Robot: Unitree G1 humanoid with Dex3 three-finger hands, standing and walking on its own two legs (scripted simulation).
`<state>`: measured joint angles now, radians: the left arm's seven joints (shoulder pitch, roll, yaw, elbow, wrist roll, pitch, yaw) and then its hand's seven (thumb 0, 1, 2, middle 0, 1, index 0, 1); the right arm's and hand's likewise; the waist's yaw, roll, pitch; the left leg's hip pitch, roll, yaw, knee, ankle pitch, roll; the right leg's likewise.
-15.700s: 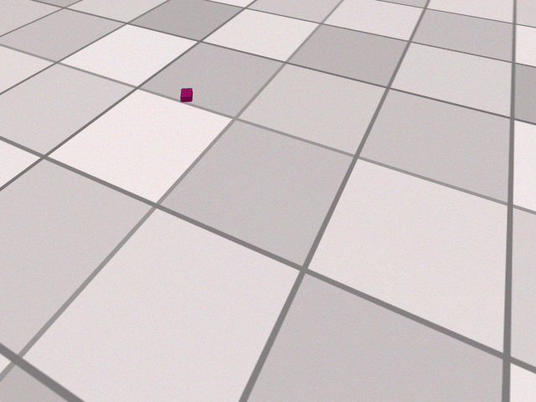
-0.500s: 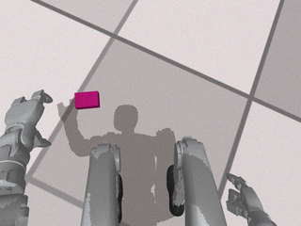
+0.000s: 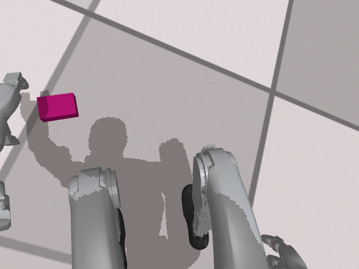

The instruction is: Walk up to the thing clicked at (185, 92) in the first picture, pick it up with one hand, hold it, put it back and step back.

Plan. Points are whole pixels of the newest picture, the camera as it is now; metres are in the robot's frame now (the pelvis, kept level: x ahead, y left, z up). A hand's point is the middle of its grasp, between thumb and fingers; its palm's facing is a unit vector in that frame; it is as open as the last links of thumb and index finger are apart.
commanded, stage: rise first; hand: left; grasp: from above
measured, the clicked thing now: (58, 107) +0.54 +0.27 -0.35
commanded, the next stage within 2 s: none
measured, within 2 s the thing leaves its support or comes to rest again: neither
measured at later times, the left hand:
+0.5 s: hand (19, 112) +0.48 +0.32 -0.20, palm faces -0.46 -0.06 -0.89, open 13.6 cm
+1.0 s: hand (23, 109) +0.49 +0.31 -0.21, palm faces -0.45 -0.07 -0.89, open 13.8 cm
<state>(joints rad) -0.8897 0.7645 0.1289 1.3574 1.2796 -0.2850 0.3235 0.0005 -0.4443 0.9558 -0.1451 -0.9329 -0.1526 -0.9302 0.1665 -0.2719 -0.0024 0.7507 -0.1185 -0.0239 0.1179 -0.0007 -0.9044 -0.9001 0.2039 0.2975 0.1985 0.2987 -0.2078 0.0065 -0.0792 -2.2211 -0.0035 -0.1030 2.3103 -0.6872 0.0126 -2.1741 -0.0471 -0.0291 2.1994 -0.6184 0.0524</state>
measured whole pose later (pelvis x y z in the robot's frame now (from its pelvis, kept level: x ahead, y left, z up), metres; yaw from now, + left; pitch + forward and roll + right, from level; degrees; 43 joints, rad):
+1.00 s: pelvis +0.01 +0.00 -0.04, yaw -3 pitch +34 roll -10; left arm -1.01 0.89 0.16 1.49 1.31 -0.28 0.37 0.00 -0.48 0.96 -0.13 -0.98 -0.14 -0.97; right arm 0.15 -0.30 0.10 0.70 -0.17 -0.03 0.16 0.00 -0.91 -0.90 0.20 0.30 0.20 0.30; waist -0.28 -0.02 0.01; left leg -2.33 -0.01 -0.15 2.45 -0.72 0.01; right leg -2.27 -0.03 -0.06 2.30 -0.64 0.06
